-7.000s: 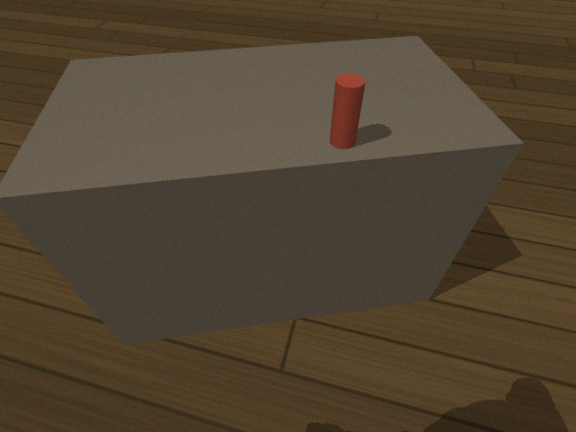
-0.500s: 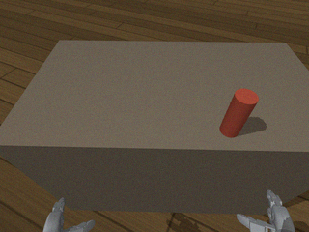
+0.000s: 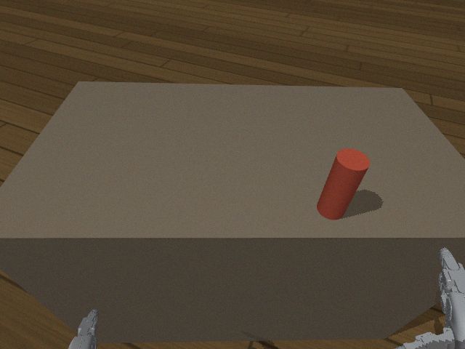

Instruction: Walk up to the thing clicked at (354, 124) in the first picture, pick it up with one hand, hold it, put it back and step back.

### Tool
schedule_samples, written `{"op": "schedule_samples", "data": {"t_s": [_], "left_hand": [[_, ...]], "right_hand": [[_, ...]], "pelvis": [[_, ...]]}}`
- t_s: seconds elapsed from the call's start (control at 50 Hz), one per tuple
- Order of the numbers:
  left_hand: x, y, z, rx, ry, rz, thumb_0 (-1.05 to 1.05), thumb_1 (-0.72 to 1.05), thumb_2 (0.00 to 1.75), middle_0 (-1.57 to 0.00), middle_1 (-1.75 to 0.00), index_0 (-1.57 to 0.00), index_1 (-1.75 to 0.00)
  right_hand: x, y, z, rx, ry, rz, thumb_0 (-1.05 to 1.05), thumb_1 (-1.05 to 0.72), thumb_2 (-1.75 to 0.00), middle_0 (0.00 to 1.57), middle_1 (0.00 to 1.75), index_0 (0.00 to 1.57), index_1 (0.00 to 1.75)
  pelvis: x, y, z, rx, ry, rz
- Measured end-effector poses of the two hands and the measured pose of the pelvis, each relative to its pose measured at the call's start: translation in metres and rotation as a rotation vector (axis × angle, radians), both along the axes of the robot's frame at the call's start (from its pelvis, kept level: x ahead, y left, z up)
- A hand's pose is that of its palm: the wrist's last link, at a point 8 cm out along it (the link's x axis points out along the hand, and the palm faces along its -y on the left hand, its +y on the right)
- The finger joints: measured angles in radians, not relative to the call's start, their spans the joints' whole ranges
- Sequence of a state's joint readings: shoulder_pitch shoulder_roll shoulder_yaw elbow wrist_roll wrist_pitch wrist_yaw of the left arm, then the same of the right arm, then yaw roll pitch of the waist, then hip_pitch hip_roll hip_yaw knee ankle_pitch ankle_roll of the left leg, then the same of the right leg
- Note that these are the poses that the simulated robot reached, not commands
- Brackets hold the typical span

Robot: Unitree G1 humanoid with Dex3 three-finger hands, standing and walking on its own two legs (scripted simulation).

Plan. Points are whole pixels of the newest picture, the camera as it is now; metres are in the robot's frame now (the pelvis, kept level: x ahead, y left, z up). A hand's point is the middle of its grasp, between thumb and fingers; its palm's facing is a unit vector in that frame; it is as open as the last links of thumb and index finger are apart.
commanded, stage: rise first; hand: right
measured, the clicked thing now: (340, 186) +0.42 -0.21 +0.05
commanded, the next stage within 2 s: go down in 0.96 s
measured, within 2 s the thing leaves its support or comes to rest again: neither
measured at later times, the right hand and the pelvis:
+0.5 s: hand (450, 310) +0.17 -0.27 +0.09, palm faces +0.36 +0.84 -0.41, open 17.6 cm; pelvis -0.02 +0.00 +0.00, yaw +0 degrees
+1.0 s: hand out of the picture +0.16 -0.27 +0.13, palm faces +0.39 +0.81 -0.43, open 17.5 cm; pelvis -0.03 +0.00 +0.00, yaw +0 degrees
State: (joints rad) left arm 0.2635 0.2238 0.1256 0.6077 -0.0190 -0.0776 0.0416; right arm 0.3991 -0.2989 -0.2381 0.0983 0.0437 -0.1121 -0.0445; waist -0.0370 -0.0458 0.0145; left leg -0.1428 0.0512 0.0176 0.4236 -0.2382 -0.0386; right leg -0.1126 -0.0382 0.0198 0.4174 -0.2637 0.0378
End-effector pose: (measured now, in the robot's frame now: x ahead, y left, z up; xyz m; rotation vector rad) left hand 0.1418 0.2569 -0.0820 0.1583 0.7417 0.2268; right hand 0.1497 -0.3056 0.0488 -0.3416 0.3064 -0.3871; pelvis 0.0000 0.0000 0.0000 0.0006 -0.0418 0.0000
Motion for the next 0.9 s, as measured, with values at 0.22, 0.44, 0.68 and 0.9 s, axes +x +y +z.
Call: {"op": "schedule_samples", "data": {"t_s": [0.22,0.44,0.68,0.9], "left_hand": [[-0.002,0.004,0.008,0.022,-0.039,-0.005,-0.01,-0.54,0.04,-0.06,-0.05,-0.05,-0.05],[-0.012,-0.002,0.004,-0.004,-0.048,-0.005,-0.01,-0.55,0.04,-0.06,-0.05,-0.05,-0.05],[-0.021,0.001,0.006,-0.006,-0.073,0.000,-0.01,-0.55,0.05,-0.06,-0.05,-0.05,-0.05],[-0.024,0.002,0.001,-0.008,-0.050,0.005,-0.01,-0.55,0.06,-0.06,-0.05,-0.05,-0.06]], "right_hand": [[-0.007,0.004,0.035,-0.069,-0.151,0.049,-0.02,0.56,-0.04,0.05,0.05,0.06,0.06],[-0.024,0.000,0.061,-0.125,-0.244,0.060,-0.02,0.57,-0.03,0.05,0.05,0.06,0.06],[-0.023,-0.001,0.081,-0.175,-0.330,0.083,-0.02,0.56,-0.04,0.05,0.05,0.06,0.06],[-0.027,-0.001,0.092,-0.207,-0.364,0.088,-0.02,0.56,-0.04,0.05,0.05,0.06,0.06]], "pelvis": [[-0.010,0.001,0.000,-0.001,-0.022,-0.004],[-0.020,-0.001,0.000,-0.001,-0.037,-0.007],[-0.028,0.000,-0.001,-0.003,-0.046,-0.006],[-0.031,0.001,0.000,-0.002,-0.047,-0.008]]}}
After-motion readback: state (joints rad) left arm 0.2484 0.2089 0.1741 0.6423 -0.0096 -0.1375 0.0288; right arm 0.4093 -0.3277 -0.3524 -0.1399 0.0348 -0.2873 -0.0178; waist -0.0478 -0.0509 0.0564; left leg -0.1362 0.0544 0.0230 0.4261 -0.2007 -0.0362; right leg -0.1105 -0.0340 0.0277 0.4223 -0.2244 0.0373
